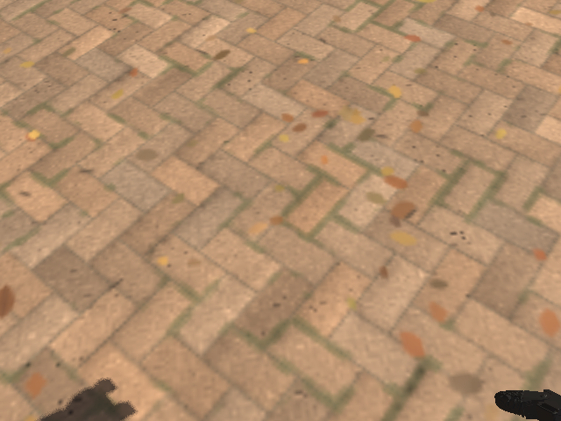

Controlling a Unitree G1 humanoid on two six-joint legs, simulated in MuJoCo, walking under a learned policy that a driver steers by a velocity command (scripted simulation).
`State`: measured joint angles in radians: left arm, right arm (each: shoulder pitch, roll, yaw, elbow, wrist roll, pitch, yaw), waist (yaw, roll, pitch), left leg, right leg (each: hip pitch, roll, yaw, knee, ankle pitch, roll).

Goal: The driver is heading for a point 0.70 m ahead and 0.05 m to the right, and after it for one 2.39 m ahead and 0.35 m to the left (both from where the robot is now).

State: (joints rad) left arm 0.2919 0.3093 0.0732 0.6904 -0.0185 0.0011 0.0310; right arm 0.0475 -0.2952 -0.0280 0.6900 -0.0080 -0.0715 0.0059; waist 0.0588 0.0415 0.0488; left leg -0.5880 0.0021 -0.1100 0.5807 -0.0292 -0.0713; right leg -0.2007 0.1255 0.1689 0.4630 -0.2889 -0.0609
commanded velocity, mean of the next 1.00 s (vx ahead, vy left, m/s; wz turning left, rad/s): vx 0.04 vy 0.00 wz -0.42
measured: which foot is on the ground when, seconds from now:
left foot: up 0.00-0.04, down 0.06-0.50, up 0.52-0.88, down 0.90-1.00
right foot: down 0.00-0.06, up 0.08-0.48, down 0.50-1.00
